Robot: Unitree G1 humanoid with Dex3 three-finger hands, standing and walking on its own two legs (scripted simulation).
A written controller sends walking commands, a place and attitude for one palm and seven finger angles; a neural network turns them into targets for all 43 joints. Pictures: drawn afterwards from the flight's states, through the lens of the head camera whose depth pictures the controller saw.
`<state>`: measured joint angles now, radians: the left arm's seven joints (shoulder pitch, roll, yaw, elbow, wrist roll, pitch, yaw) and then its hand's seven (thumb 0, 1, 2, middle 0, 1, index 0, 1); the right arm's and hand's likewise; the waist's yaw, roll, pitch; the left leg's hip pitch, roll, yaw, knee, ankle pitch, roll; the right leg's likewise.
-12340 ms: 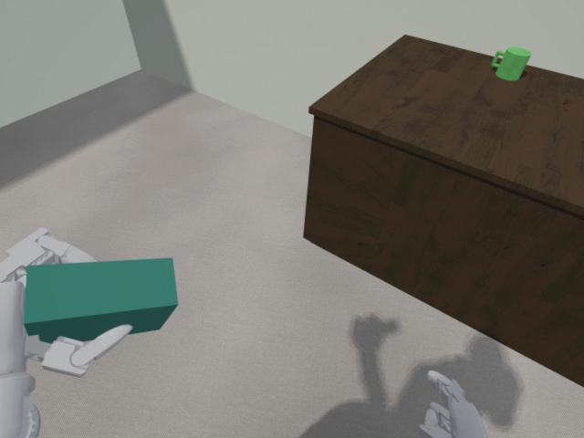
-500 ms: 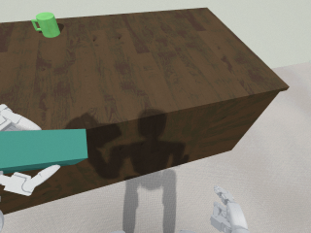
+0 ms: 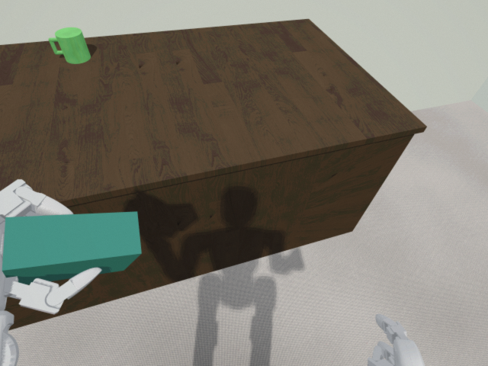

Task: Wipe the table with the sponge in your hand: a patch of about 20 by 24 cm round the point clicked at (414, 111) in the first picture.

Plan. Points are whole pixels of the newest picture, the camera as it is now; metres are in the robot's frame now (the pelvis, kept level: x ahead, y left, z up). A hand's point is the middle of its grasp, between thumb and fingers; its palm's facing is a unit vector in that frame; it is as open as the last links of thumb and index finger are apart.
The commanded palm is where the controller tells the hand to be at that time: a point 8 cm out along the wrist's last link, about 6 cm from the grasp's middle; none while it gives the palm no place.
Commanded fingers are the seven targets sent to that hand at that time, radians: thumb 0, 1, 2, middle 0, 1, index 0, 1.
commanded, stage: come to a stop and stand still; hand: left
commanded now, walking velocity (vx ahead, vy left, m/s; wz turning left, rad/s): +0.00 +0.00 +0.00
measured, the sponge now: (95, 246) +0.23 +0.20 +0.14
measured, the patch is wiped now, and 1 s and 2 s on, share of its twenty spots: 0.00 0.00 0.00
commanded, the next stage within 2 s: look again from close up in 0.64 s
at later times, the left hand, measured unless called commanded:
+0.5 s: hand (29, 294) +0.16 +0.24 +0.16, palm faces +0.35 -0.85 -0.38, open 9.7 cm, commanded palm +0.11 +0.28 +0.18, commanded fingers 0.00 0.10 1.30 -1.20 -1.60 -1.20 -1.60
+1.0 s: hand (31, 277) +0.18 +0.24 +0.17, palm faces +0.32 -0.89 -0.34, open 9.7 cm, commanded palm +0.12 +0.29 +0.18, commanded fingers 0.00 0.10 1.30 -1.20 -1.60 -1.20 -1.60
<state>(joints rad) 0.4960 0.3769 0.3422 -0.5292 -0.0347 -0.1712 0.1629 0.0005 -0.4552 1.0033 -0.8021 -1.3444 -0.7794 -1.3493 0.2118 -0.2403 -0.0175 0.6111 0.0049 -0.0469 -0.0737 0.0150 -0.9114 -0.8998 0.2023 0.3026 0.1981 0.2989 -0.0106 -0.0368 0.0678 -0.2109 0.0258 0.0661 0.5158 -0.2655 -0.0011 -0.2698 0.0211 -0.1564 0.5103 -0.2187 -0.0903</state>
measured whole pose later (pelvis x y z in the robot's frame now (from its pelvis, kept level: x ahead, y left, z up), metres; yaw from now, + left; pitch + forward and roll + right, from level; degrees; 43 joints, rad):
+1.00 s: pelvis -0.06 +0.02 +0.00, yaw -3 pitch -4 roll +1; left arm 0.35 0.32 0.31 -0.38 -0.01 -0.26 0.08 0.00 -0.45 1.00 -0.80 -1.34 -0.78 -1.35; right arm 0.25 -0.21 0.02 0.57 0.02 -0.17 0.00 0.01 -0.91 -0.90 0.21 0.30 0.20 0.30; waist 0.02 -0.03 0.08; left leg -0.21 -0.02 0.08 0.50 -0.22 0.04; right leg -0.30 0.03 -0.06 0.49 -0.19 -0.02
